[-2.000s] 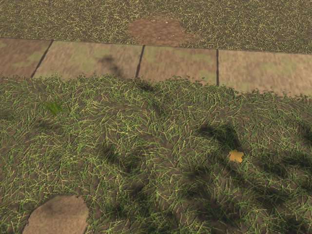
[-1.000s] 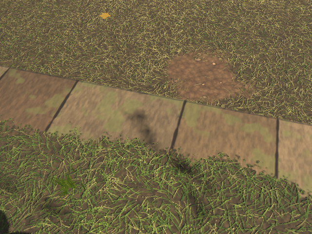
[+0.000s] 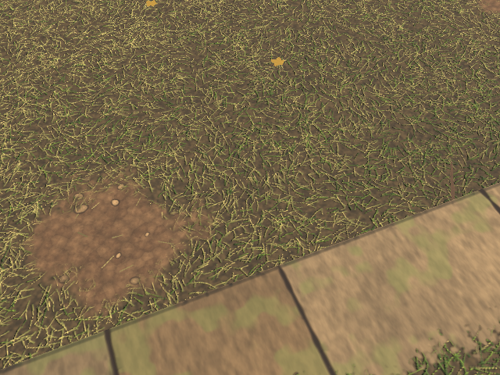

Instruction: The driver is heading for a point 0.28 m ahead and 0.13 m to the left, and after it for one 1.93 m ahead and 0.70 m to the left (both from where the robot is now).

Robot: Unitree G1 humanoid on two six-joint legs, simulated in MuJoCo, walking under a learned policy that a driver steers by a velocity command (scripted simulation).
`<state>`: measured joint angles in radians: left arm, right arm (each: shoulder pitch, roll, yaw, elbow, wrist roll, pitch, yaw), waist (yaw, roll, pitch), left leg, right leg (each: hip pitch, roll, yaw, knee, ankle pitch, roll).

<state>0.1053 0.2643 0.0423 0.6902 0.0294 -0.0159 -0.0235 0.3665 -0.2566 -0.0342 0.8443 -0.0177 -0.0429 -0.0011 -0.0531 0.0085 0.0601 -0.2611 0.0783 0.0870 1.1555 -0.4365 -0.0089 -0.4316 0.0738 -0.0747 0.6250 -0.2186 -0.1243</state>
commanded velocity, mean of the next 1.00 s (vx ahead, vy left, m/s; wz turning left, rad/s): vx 0.50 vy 0.00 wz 0.39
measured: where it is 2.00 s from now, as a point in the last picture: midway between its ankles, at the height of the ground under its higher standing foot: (123, 242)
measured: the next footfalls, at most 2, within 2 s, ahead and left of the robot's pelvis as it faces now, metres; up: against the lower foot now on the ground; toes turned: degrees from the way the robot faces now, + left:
left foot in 0.48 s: +0.39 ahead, +0.11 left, +0.00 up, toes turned +15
right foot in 0.96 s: +0.63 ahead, +0.01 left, +0.00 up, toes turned +29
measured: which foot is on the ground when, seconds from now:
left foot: up 0.00-0.46, down 0.48-0.96, up 0.98-1.00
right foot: down 0.00-0.50, up 0.52-0.94, down 0.96-1.00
